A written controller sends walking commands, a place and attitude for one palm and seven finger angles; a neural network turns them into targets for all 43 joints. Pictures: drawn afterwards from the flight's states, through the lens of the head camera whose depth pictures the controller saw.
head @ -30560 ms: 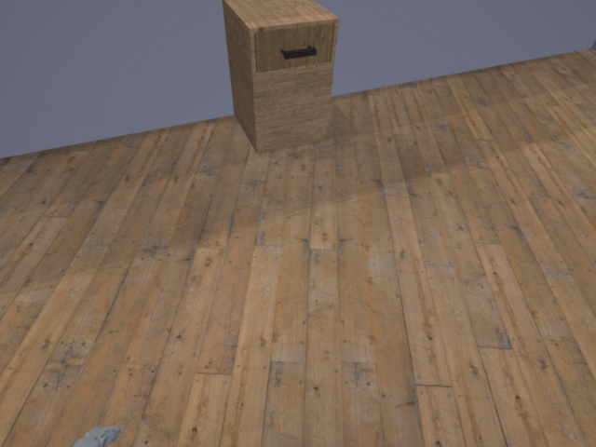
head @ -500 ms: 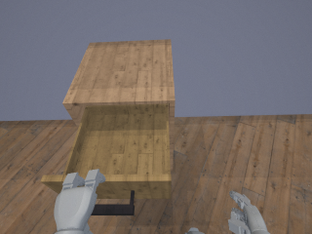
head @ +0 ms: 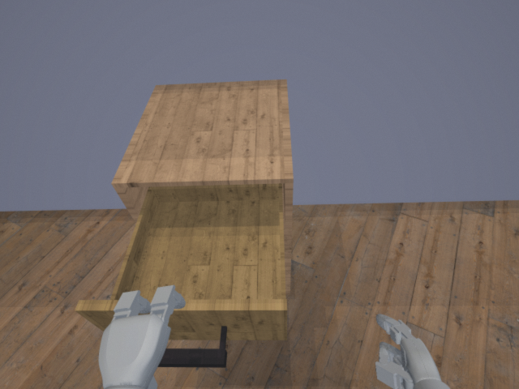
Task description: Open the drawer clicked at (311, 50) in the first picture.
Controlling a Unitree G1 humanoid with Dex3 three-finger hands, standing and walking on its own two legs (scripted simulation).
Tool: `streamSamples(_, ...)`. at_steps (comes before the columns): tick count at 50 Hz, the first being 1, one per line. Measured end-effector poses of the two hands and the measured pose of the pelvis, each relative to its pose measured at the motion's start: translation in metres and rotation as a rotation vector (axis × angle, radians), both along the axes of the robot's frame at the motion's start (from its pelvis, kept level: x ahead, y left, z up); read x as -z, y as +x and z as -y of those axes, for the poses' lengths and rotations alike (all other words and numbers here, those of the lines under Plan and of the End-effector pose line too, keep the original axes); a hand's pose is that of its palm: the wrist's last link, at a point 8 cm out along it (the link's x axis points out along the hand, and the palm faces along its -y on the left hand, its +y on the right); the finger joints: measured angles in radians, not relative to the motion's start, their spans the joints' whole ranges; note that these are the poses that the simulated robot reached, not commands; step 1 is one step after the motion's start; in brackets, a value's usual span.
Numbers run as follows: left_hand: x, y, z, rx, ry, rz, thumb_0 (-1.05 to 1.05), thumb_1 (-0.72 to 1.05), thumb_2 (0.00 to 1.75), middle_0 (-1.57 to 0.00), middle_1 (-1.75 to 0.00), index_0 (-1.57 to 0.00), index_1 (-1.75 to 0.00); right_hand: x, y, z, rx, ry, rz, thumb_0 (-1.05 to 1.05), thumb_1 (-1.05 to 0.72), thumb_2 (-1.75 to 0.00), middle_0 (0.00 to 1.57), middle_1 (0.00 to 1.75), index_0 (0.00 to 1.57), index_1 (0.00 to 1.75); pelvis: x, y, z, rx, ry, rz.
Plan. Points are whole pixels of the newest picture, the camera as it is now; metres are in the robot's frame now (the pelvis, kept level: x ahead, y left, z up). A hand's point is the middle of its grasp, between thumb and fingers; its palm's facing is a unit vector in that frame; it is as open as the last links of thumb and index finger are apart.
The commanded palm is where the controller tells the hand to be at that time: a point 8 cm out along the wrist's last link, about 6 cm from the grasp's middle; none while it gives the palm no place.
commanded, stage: draw the hand back to the body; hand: left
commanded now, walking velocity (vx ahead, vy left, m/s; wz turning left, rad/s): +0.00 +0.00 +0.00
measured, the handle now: (187, 344) +0.23 +0.18 -0.17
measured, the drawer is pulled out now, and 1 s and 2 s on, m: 0.30 0.30 0.30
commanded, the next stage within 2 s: step back with the hand held close in 1.56 s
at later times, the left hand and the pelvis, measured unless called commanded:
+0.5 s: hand (108, 344) +0.17 +0.21 +0.06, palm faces +0.04 -0.11 -0.99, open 13.8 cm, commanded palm +0.15 +0.22 +0.12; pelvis +0.00 +0.00 +0.02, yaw +0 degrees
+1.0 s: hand (57, 293) +0.19 +0.23 +0.17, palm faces +0.35 -0.85 -0.40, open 11.8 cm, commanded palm +0.14 +0.27 +0.19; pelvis +0.02 +0.01 +0.05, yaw +3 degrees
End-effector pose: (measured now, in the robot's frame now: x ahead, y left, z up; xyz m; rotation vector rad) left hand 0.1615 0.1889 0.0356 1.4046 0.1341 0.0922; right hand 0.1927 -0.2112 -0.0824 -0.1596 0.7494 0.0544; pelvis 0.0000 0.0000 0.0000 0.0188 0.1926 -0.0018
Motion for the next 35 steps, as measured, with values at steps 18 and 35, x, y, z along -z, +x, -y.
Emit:
streamSamples(18, -0.057, -0.012, -0.021, -0.064, 0.010, 0.043, 0.00, -0.49, 0.30, -0.31, -1.20, -0.32, -1.20, -0.017, 0.005, 0.001, 0.000, 0.016, 0.041, 0.01, -0.91, -0.90, 0.20, 0.30, 0.20, 0.30, -0.017, -0.002, 0.003, -0.005, 0.002, 0.086)
streamSamples(35, -0.092, -0.019, -0.055, -0.270, -0.803, 0.170, 0.00, -0.44, 0.32, -0.31, -1.17, -0.31, -1.17, -0.041, 0.003, -0.009, 0.064, -0.006, 0.135, 0.01, -0.91, -0.89, 0.20, 0.30, 0.20, 0.30, -0.034, 0.005, 0.000, -0.042, -0.012, 0.220)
